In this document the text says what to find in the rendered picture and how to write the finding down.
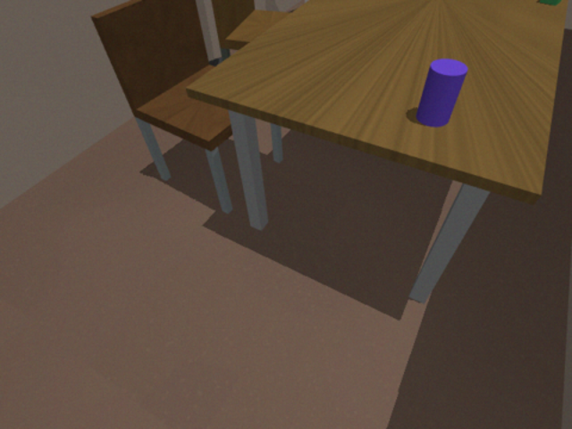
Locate chair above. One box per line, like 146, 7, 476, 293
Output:
211, 0, 290, 61
90, 0, 283, 214

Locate table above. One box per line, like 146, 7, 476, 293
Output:
186, 0, 568, 304

